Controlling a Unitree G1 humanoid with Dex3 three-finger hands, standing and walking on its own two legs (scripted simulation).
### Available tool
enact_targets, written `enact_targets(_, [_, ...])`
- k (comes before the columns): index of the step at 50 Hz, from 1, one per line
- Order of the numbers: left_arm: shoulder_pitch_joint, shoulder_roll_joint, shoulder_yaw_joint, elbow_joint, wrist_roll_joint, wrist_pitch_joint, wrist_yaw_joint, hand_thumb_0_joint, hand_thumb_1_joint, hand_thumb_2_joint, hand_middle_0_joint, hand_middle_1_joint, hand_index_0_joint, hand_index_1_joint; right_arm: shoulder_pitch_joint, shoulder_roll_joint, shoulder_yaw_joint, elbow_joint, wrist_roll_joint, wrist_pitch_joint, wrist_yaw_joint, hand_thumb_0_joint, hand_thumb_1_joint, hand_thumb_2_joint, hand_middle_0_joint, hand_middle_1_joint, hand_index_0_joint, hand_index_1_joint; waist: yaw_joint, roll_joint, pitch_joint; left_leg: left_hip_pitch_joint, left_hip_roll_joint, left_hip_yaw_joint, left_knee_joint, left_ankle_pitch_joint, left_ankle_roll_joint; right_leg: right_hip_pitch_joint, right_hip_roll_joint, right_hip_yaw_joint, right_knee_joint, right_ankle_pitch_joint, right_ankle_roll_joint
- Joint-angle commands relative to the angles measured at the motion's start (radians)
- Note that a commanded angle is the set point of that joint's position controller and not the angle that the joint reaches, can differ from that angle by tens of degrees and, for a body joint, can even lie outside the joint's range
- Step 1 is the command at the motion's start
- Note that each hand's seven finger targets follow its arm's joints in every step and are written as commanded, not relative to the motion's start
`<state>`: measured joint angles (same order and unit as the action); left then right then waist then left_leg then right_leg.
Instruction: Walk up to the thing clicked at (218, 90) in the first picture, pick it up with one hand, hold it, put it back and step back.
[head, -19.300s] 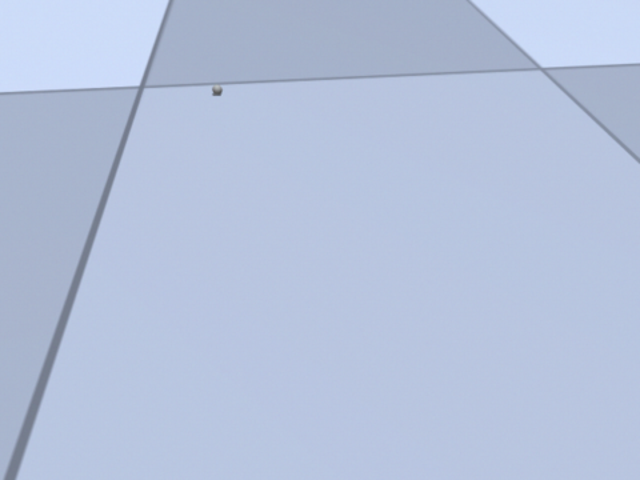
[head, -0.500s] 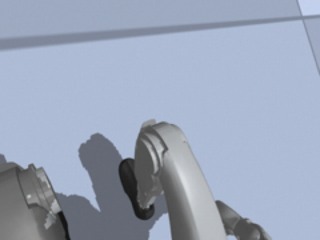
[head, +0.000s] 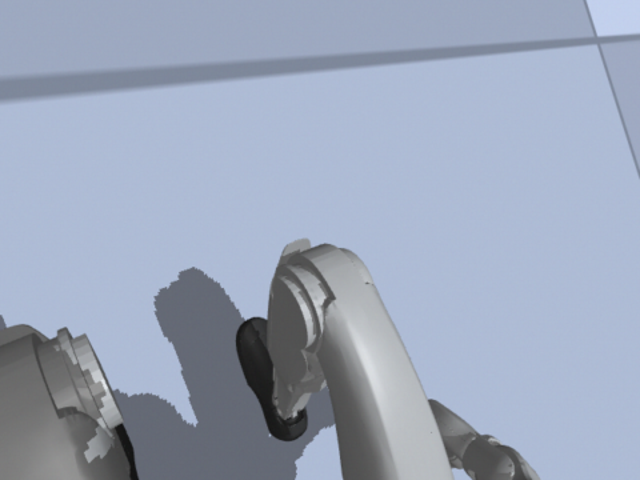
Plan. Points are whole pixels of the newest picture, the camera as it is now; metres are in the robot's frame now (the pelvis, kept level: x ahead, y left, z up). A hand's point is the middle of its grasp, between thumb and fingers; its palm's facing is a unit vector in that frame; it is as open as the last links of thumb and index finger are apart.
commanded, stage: settle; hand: left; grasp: from above
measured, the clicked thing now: out of the picture +0.44 +0.37 -0.26
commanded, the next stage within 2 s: lift in 0.82 s
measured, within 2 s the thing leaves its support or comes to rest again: leaves its support in 0.10 s
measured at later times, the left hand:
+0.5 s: hand out of the picture +0.42 +0.37 -0.16, palm faces -0.42 -0.15 -0.90, open 7.3 cm
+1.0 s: hand out of the picture +0.42 +0.37 -0.10, palm faces -0.43 -0.12 -0.89, open 7.3 cm
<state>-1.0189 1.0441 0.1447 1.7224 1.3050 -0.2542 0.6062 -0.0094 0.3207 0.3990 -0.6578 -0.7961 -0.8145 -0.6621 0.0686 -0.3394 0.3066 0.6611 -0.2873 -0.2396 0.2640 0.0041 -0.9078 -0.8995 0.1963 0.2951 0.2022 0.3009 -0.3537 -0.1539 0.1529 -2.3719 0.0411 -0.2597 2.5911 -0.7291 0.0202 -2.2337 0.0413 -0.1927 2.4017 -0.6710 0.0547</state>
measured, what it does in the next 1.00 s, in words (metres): stands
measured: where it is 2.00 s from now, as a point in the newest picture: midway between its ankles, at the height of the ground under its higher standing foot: (206, 443)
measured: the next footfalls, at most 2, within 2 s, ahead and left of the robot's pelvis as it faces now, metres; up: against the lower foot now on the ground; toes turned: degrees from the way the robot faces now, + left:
none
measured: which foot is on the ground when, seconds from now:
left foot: down 0.00-1.00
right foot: down 0.00-1.00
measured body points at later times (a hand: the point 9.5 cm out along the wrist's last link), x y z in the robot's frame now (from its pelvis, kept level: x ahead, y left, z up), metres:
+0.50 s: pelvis +0.00 -0.01 +0.02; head +0.23 +0.11 +0.38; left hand +0.44 +0.38 -0.11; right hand +0.10 -0.27 -0.07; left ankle +0.06 +0.12 -0.26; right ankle +0.11 -0.12 -0.26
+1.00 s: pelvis -0.01 -0.01 +0.04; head +0.21 +0.09 +0.42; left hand +0.43 +0.37 -0.05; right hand +0.08 -0.27 -0.06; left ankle +0.06 +0.12 -0.26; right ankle +0.11 -0.12 -0.26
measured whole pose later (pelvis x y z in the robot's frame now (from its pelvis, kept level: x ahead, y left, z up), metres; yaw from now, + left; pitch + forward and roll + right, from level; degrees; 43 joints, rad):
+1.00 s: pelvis -0.01 -0.01 +0.04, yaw +6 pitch +33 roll -10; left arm -0.95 0.82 0.08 1.33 1.21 -0.22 0.24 -0.02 0.29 0.40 -0.72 -0.72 -0.86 -0.63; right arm 0.18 -0.30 0.10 0.69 -0.13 -0.03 0.16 0.01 -0.91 -0.90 0.20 0.30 0.20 0.30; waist -0.23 0.00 -0.04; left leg -2.33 0.03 -0.14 2.39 -0.65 0.02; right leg -2.22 0.00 -0.11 2.29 -0.65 0.03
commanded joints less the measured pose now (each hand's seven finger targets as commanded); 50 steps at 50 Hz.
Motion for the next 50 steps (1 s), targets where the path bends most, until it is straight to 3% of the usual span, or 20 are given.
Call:
enact_targets(1, [-0.232, 0.278, 0.053, -0.185, -0.03, 0.011, 0.023, 0.0, 0.726, 0.53, -0.911, -0.84, -1.031, -0.72, 0.188, -0.343, -0.121, 0.006, 0.018, -0.001, -0.013, 0.0, -0.905, -0.9, 0.2, 0.3, 0.2, 0.3, -0.009, 0.628, -0.684, 0.572, 0.02, 0.078, -0.313, 0.267, -0.033, 0.305, 0.039, -0.088, -0.166, 0.272, -0.074])
enact_targets(2, [-0.233, 0.253, 0.03, -0.173, -0.027, 0.017, 0.011, 0.0, 0.725, 0.525, -0.916, -0.838, -1.033, -0.72, 0.178, -0.336, -0.126, 0.003, 0.02, -0.004, -0.011, 0.0, -0.907, -0.901, 0.2, 0.299, 0.2, 0.299, -0.019, 0.629, -0.665, 0.571, 0.022, 0.081, -0.301, 0.249, -0.033, 0.281, 0.035, -0.084, -0.156, 0.262, -0.074])
enact_targets(6, [-0.197, 0.275, 0.072, -0.24, -0.036, 0.029, -0.016, 0.0, 0.729, 0.498, -0.917, -0.821, -1.037, -0.7, 0.202, -0.326, -0.143, 0.008, 0.027, 0.008, -0.006, 0.0, -0.907, -0.901, 0.2, 0.3, 0.2, 0.3, 0.003, 0.645, -0.703, 0.553, 0.015, 0.107, -0.296, 0.29, -0.028, 0.325, 0.037, -0.07, -0.174, 0.295, -0.075])
enact_targets(7, [-0.181, 0.268, 0.078, -0.276, -0.049, 0.032, -0.025, 0.0, 0.738, 0.503, -0.918, -0.824, -1.04, -0.702, 0.197, -0.327, -0.158, 0.005, 0.032, 0.014, -0.007, 0.0, -0.905, -0.9, 0.2, 0.3, 0.2, 0.3, 0.03, 0.647, -0.743, 0.559, 0.014, 0.115, -0.3, 0.301, -0.027, 0.338, 0.04, -0.062, -0.184, 0.299, -0.077])
enact_targets(10, [-0.165, 0.206, 0.053, -0.305, -0.071, 0.038, -0.064, 0.0, 0.73, 0.496, -0.914, -0.815, -1.032, -0.695, 0.206, -0.313, -0.175, 0.009, 0.043, 0.026, -0.003, 0.0, -0.905, -0.9, 0.2, 0.3, 0.199, 0.3, 0.028, 0.644, -0.74, 0.545, 0.012, 0.126, -0.3, 0.312, -0.025, 0.326, 0.039, -0.054, -0.191, 0.304, -0.08])
enact_targets(12, [-0.14, 0.201, 0.068, -0.34, -0.08, 0.045, -0.091, 0.0, 0.726, 0.467, -0.896, -0.811, -1.023, -0.681, 0.233, -0.319, -0.201, 0.013, 0.053, 0.041, -0.006, 0.0, -0.903, -0.898, 0.2, 0.299, 0.2, 0.299, 0.042, 0.634, -0.772, 0.562, 0.007, 0.126, -0.313, 0.34, -0.026, 0.326, 0.035, -0.053, -0.194, 0.318, -0.082])
enact_targets(13, [-0.141, 0.157, 0.04, -0.376, -0.093, 0.044, -0.106, 0.0, 0.725, 0.461, -0.885, -0.822, -1.018, -0.687, 0.222, -0.301, -0.201, 0.002, 0.061, 0.049, -0.002, 0.0, -0.902, -0.898, 0.2, 0.3, 0.199, 0.3, 0.052, 0.642, -0.798, 0.566, 0.01, 0.127, -0.318, 0.342, -0.023, 0.336, 0.037, -0.043, -0.199, 0.32, -0.083])
enact_targets(14, [-0.139, 0.185, 0.068, -0.385, -0.104, 0.045, -0.114, 0.0, 0.73, 0.475, -0.892, -0.828, -1.022, -0.696, 0.236, -0.311, -0.214, 0.018, 0.065, 0.06, -0.006, 0.0, -0.902, -0.898, 0.2, 0.299, 0.199, 0.3, 0.058, 0.624, -0.817, 0.567, 0.007, 0.125, -0.326, 0.334, -0.021, 0.334, 0.033, -0.047, -0.206, 0.318, -0.081])
enact_targets(15, [-0.126, 0.134, 0.043, -0.37, -0.103, 0.048, -0.132, 0.0, 0.73, 0.479, -0.895, -0.818, -1.022, -0.689, 0.245, -0.31, -0.227, 0.016, 0.073, 0.066, -0.006, 0.0, -0.902, -0.898, 0.2, 0.3, 0.2, 0.3, 0.05, 0.606, -0.775, 0.551, 0.005, 0.123, -0.327, 0.318, -0.023, 0.298, 0.027, -0.046, -0.204, 0.301, -0.087])
enact_targets(16, [-0.154, 0.097, 0.014, -0.411, -0.114, 0.043, -0.147, 0.0, 0.722, 0.47, -0.893, -0.809, -1.019, -0.682, 0.244, -0.294, -0.228, 0.013, 0.08, 0.072, -0.006, 0.0, -0.902, -0.898, 0.2, 0.299, 0.199, 0.299, 0.051, 0.595, -0.8, 0.545, 0.006, 0.129, -0.33, 0.306, -0.017, 0.315, 0.031, -0.037, -0.217, 0.297, -0.082])
enact_targets(21, [-0.169, 0.078, -0.002, -0.432, -0.111, 0.041, -0.205, 0.0, 0.715, 0.513, -0.907, -0.811, -1.021, -0.696, 0.267, -0.271, -0.247, 0.024, 0.109, 0.111, -0.018, 0.0, -0.902, -0.898, 0.2, 0.3, 0.2, 0.3, 0.062, 0.495, -0.801, 0.481, -0.004, 0.148, -0.334, 0.266, 0.0, 0.347, 0.029, -0.01, -0.252, 0.274, -0.076])
enact_targets(24, [-0.202, 0.057, -0.021, -0.445, -0.11, 0.033, -0.233, 0.0, 0.731, 0.516, -0.918, -0.82, -1.033, -0.705, 0.262, -0.264, -0.251, 0.017, 0.125, 0.125, -0.03, 0.0, -0.902, -0.898, 0.2, 0.3, 0.2, 0.3, 0.066, 0.464, -0.751, 0.466, -0.012, 0.148, -0.356, 0.2, 0.001, 0.298, 0.021, -0.004, -0.266, 0.203, -0.085])
enact_targets(27, [-0.215, 0.077, -0.014, -0.453, -0.096, 0.027, -0.249, 0.0, 0.72, 0.498, -0.922, -0.788, -1.032, -0.677, 0.258, -0.257, -0.256, 0.012, 0.13, 0.142, -0.046, 0.0, -0.901, -0.898, 0.2, 0.3, 0.2, 0.3, 0.084, 0.459, -0.767, 0.463, -0.021, 0.155, -0.378, 0.159, 0.001, 0.293, 0.018, -0.001, -0.281, 0.152, -0.089])
enact_targets(31, [-0.245, 0.078, -0.016, -0.48, -0.084, 0.027, -0.264, 0.0, 0.712, 0.499, -0.922, -0.782, -1.029, -0.674, 0.256, -0.241, -0.26, 0.01, 0.141, 0.163, -0.063, 0.0, -0.902, -0.899, 0.2, 0.3, 0.2, 0.3, 0.1, 0.494, -0.813, 0.504, -0.026, 0.166, -0.402, 0.181, -0.001, 0.299, 0.012, 0.009, -0.281, 0.174, -0.091])
enact_targets(40, [-0.256, 0.054, -0.034, -0.49, -0.088, 0.035, -0.294, 0.0, 0.722, 0.569, -0.943, -0.802, -1.038, -0.706, 0.273, -0.225, -0.276, 0.014, 0.159, 0.195, -0.101, 0.0, -0.903, -0.897, 0.2, 0.3, 0.2, 0.3, 0.108, 0.486, -0.836, 0.551, -0.031, 0.176, -0.439, 0.2, -0.001, 0.294, 0.003, 0.023, -0.305, 0.187, -0.099])
enact_targets(41, [-0.265, 0.042, -0.042, -0.497, -0.093, 0.034, -0.302, 0.0, 0.727, 0.569, -0.937, -0.817, -1.037, -0.717, 0.275, -0.221, -0.279, 0.01, 0.158, 0.196, -0.103, 0.0, -0.903, -0.897, 0.2, 0.3, 0.199, 0.3, 0.094, 0.484, -0.823, 0.541, -0.03, 0.178, -0.443, 0.185, 0.001, 0.294, 0.004, 0.025, -0.313, 0.174, -0.097])
enact_targets(44, [-0.273, 0.045, -0.047, -0.516, -0.097, 0.031, -0.318, 0.0, 0.722, 0.598, -0.951, -0.821, -1.042, -0.729, 0.288, -0.209, -0.28, 0.013, 0.159, 0.203, -0.117, 0.0, -0.904, -0.897, 0.2, 0.3, 0.199, 0.3, 0.093, 0.458, -0.841, 0.535, -0.029, 0.193, -0.435, 0.193, 0.006, 0.34, 0.006, 0.04, -0.337, 0.177, -0.092])
enact_targets(47, [-0.257, 0.065, -0.019, -0.554, -0.108, 0.032, -0.327, 0.0, 0.654, 0.554, -0.933, -0.782, -1.017, -0.697, 0.301, -0.215, -0.287, 0.013, 0.166, 0.208, -0.125, 0.0, -0.916, -0.909, 0.2, 0.3, 0.2, 0.3, 0.118, 0.47, -0.873, 0.556, -0.035, 0.197, -0.45, 0.219, 0.004, 0.347, -0.002, 0.036, -0.34, 0.193, -0.094])
enact_targets(48, [-0.24, 0.053, -0.021, -0.564, -0.114, 0.036, -0.336, 0.0, 0.631, 0.557, -0.853, -0.766, -0.943, -0.663, 0.306, -0.215, -0.292, 0.008, 0.167, 0.208, -0.127, 0.0, -0.888, -0.89, 0.2, 0.3, 0.2, 0.3, 0.122, 0.487, -0.884, 0.591, -0.037, 0.195, -0.462, 0.228, 0.001, 0.347, -0.006, 0.033, -0.343, 0.204, -0.095])
enact_targets(50, [-0.24, 0.06, -0.012, -0.594, -0.121, 0.045, -0.348, 0.0, 0.65, 0.53, -0.882, -0.803, -0.985, -0.698, 0.305, -0.221, -0.307, 0.012, 0.176, 0.215, -0.133, 0.0, -0.908, -0.905, 0.2, 0.3, 0.2, 0.3, 0.143, 0.514, -0.912, 0.627, -0.037, 0.185, -0.494, 0.218, -0.005, 0.319, -0.008, 0.03, -0.339, 0.193, -0.101])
